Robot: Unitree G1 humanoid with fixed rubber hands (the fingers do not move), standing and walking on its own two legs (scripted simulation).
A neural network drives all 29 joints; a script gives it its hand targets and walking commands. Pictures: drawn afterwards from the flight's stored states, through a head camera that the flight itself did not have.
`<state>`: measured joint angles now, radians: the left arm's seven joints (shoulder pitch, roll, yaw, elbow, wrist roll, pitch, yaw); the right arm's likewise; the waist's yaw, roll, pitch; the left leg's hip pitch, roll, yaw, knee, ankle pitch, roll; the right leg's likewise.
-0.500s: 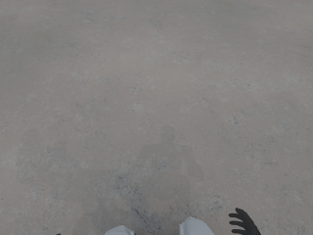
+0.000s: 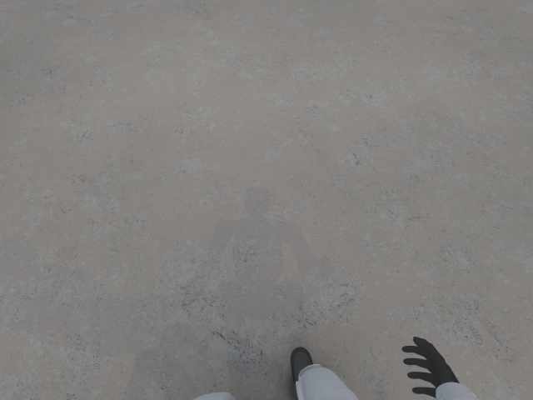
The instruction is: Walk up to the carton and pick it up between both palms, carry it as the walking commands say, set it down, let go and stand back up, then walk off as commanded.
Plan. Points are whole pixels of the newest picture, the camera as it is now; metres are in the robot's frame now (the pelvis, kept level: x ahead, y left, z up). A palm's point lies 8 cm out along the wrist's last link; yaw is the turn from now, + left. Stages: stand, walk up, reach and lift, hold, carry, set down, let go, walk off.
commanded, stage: walk up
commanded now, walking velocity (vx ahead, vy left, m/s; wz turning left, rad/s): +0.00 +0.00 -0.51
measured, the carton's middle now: out of the picture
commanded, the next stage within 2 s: none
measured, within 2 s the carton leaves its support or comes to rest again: neither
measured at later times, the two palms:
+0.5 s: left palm out of the picture +0.10 +0.25 -0.15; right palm out of the picture +0.08 -0.26 -0.15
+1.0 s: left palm (137, 361) +0.16 +0.23 -0.13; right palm out of the picture +0.01 -0.28 -0.12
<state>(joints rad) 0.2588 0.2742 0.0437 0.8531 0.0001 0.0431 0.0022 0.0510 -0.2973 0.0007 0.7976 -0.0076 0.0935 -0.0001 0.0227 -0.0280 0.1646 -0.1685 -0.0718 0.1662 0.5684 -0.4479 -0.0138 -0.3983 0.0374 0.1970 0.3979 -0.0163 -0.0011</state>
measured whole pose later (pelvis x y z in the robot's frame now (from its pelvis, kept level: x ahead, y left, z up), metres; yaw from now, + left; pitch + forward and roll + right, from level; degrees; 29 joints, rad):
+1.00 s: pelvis +0.01 +0.00 +0.00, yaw -23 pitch +0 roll -1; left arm 0.24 0.28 0.04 0.85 0.00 0.07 0.00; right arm 0.14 -0.27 0.00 0.80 0.00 0.09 0.00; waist 0.01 0.01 0.12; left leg -0.13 0.07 0.25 0.49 -0.35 0.03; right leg -0.51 0.04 0.08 1.21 -0.34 0.04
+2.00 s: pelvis +0.12 -0.11 -0.01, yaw -47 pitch -2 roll -3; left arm 0.27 0.28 0.05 0.87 0.00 0.04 -0.07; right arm 0.44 -0.21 0.00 0.80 0.00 0.01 0.00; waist -0.03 0.00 0.06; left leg 0.12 0.12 0.26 0.34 -0.41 -0.04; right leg -0.53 0.00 0.08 1.14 -0.17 0.04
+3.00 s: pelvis +0.49 -0.80 -0.02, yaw -69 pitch +6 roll -1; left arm 0.13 0.23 0.05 0.86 0.00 -0.04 -0.06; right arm 0.55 -0.26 0.00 0.86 -0.01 -0.04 0.01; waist -0.08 0.00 0.05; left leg -0.12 0.07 0.16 0.80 -0.48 0.01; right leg -0.47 0.00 -0.04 0.60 -0.22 -0.05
